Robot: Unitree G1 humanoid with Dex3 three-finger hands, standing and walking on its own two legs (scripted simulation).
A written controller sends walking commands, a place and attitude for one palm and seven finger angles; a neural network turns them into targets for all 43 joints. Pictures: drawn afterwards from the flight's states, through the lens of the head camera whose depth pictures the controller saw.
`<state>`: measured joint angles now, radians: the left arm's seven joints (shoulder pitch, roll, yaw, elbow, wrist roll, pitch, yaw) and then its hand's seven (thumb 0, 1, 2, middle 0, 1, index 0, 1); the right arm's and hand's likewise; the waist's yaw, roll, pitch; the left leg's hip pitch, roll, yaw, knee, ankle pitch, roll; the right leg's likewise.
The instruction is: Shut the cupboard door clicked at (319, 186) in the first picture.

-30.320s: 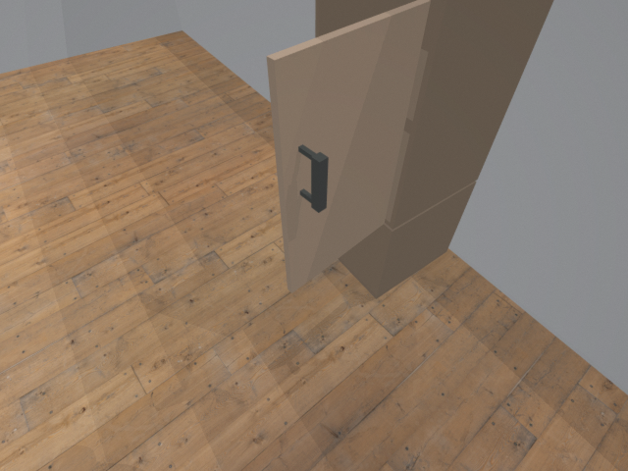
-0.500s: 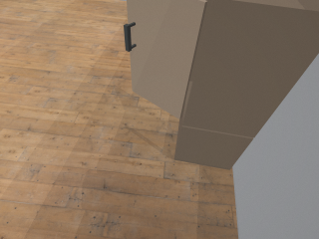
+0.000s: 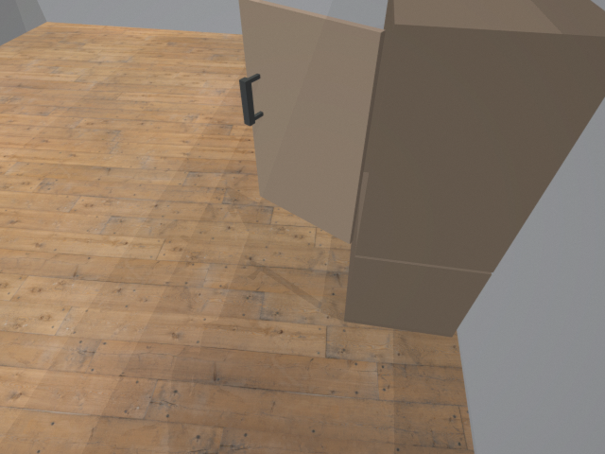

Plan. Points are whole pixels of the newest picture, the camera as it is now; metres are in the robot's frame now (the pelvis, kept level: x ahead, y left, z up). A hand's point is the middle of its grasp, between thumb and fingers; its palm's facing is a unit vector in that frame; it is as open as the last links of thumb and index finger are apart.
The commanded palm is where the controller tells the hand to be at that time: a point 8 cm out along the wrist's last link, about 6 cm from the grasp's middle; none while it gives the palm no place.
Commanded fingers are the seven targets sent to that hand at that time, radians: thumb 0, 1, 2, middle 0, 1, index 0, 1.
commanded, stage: let the arm hang, fingers relaxed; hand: left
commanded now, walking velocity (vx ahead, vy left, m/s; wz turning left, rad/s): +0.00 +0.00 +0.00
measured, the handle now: (252, 99) +0.92 +0.19 +0.02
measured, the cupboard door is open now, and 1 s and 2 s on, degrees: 62 62 62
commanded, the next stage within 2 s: look to check the result in 0.28 s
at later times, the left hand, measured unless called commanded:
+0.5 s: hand out of the picture -0.01 +0.19 -0.17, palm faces +0.05 -0.98 -0.21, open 7.4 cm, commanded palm none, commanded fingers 0.00 0.90 0.90 -0.20 -0.30 -0.20 -0.30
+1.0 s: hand out of the picture +0.07 +0.23 -0.16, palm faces +0.02 -0.96 -0.28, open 7.4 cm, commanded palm none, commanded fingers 0.00 0.90 0.90 -0.20 -0.30 -0.20 -0.30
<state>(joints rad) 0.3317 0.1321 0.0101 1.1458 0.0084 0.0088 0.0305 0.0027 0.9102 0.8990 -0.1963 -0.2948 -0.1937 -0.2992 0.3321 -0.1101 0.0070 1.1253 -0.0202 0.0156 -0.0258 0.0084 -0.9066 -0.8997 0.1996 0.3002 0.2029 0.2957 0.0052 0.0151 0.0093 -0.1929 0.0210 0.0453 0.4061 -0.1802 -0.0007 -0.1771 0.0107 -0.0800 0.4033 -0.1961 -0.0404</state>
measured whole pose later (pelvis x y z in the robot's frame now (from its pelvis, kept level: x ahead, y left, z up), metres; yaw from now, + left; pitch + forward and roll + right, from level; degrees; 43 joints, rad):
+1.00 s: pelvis +0.02 +0.01 +0.00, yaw +0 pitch -2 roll +0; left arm 0.18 0.25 0.02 1.12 0.01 -0.01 0.01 0.00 0.91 0.90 -0.20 -0.30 -0.20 -0.30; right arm 0.18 -0.26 -0.01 1.11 -0.02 0.00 -0.01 0.01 -0.91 -0.90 0.20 0.30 0.20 0.30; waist 0.00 0.01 0.04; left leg -0.14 0.01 0.05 0.34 -0.18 0.01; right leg -0.13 0.00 -0.07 0.36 -0.20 -0.03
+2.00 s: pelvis +0.01 -0.01 -0.01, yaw +35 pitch +0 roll +2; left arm 0.24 0.24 0.06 0.88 0.03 0.02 0.02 0.00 0.90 0.90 -0.20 -0.30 -0.20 -0.30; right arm 0.14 -0.26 -0.07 0.89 -0.02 0.07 0.03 0.01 -0.91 -0.90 0.20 0.30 0.20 0.30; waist -0.01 -0.05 0.12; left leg -0.34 0.01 0.05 0.68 -0.37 -0.04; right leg -0.22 -0.16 -0.17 0.61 -0.37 0.04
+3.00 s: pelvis +0.09 +0.13 -0.01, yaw +69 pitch -1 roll +1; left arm 0.26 0.21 0.08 0.94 0.03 0.01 -0.02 0.01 0.91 0.90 -0.20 -0.29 -0.19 -0.30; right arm 0.18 -0.20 -0.03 0.93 -0.04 -0.02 0.01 0.01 -0.91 -0.90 0.20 0.30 0.20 0.30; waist 0.03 -0.01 0.09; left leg -0.29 -0.01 0.06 0.53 -0.23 0.04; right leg -0.51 -0.16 -0.06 1.02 -0.34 0.03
